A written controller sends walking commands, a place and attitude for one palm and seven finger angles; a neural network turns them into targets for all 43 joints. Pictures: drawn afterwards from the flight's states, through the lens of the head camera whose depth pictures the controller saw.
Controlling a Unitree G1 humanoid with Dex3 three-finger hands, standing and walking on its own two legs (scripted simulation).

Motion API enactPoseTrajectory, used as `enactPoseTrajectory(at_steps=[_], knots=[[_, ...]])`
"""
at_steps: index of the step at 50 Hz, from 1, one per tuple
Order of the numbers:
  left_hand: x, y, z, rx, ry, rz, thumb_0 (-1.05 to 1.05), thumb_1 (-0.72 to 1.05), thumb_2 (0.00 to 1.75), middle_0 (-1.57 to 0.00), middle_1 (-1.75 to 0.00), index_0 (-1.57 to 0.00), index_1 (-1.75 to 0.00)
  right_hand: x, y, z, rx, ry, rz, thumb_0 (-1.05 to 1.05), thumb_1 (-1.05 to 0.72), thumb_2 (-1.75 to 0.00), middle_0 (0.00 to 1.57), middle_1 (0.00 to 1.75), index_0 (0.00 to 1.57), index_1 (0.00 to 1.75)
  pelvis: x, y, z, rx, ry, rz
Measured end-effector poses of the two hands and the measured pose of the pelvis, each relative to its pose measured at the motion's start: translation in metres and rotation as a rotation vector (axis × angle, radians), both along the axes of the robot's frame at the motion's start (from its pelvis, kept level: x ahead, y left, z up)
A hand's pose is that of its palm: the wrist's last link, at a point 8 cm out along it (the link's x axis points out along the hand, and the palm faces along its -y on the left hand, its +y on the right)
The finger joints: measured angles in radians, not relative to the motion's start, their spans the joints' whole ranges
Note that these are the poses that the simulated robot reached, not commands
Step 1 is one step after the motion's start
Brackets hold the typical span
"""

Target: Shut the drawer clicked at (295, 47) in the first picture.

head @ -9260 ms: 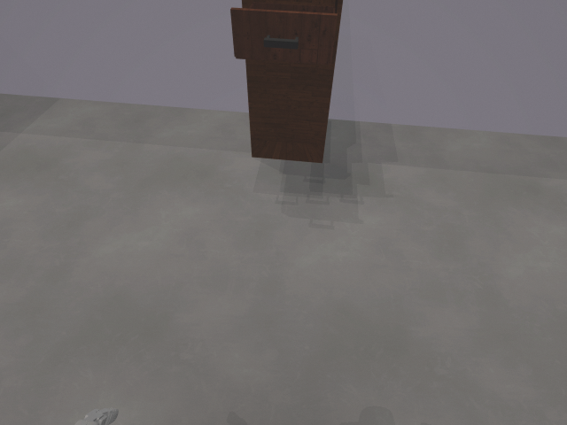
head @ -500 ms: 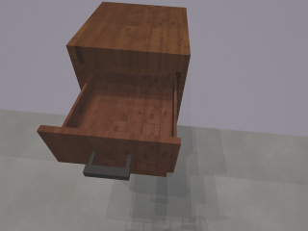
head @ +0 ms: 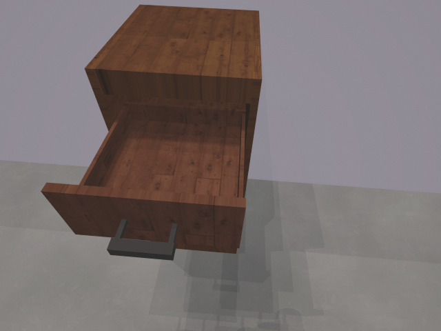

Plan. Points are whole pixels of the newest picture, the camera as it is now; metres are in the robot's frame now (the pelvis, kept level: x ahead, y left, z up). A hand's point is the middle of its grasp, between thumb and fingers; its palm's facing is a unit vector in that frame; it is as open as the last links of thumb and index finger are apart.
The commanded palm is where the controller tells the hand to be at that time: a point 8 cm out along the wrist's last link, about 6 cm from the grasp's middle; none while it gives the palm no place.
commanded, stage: look again from close up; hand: left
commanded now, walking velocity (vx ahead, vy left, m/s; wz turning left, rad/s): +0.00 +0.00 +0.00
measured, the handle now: (145, 237) +0.28 +0.16 +0.01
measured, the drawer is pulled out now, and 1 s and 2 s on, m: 0.30 0.30 0.30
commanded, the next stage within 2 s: raise the hand and make a fist in 0.38 s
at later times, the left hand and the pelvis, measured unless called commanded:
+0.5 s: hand out of the picture -0.02 +0.15 -0.18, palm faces +0.03 -0.98 -0.17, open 7.4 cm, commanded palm +0.09 +0.20 -0.07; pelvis +0.00 -0.01 +0.00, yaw +0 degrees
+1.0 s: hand out of the picture +0.10 +0.14 +0.00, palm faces +0.11 -0.99 -0.10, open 5.5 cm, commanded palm +0.07 +0.19 -0.01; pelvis -0.03 -0.04 -0.07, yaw +3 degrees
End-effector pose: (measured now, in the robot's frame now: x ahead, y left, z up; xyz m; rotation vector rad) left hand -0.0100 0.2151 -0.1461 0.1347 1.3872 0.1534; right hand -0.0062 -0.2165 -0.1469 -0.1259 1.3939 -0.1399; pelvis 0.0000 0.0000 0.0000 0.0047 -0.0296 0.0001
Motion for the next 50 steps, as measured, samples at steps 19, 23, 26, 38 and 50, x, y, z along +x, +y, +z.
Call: enactPoseTrajectory(at_steps=[19, 23, 26, 38, 50], knots=[[-0.014, -0.016, -0.001, -0.017, 0.027, 0.01, 0.01, 0.91, 0.9, -0.2, -0.3, -0.2, -0.3, -0.008, -0.006, 0.0, 0.003, 0.013, -0.011, 0.0, -0.92, -0.9, 0.2, 0.3, 0.2, 0.3, -0.003, -0.01, 0.0, 0.0, 0.002, -0.005], [-0.015, -0.017, -0.001, -0.017, 0.028, 0.01, 0.01, 0.91, 0.9, -0.2, -0.3, -0.2, -0.3, -0.01, -0.006, 0.0, 0.004, 0.017, -0.014, 0.0, -0.92, -0.9, 0.2, 0.3, 0.2, 0.3, -0.003, -0.011, 0.0, 0.0, 0.003, -0.006], [-0.007, -0.016, 0.003, -0.014, -0.019, 0.044, 0.01, 0.91, 0.9, -0.2, -0.3, -0.2, -0.3, -0.008, -0.009, 0.001, -0.007, -0.007, -0.005, 0.01, -0.92, -0.9, 0.2, 0.3, 0.2, 0.3, -0.006, -0.011, -0.001, -0.009, 0.007, -0.001], [0.146, -0.018, 0.127, -0.023, -1.085, 0.052, 0.02, 0.94, 0.9, -0.31, -0.43, -0.25, -0.41, 0.129, -0.055, 0.049, -0.119, -0.785, 0.071, 0.01, -0.92, -0.9, 0.2, 0.3, 0.2, 0.3, -0.019, -0.014, -0.026, 0.007, 0.097, 0.01], [0.085, -0.022, 0.151, 0.035, -1.447, -0.138, 0.02, 0.9, 0.9, -0.55, -0.68, -0.54, -0.67, 0.223, -0.031, 0.055, -0.056, -1.009, 0.288, 0.01, -0.91, -0.9, 0.2, 0.3, 0.2, 0.3, -0.033, -0.036, -0.074, -0.033, 0.181, 0.051]])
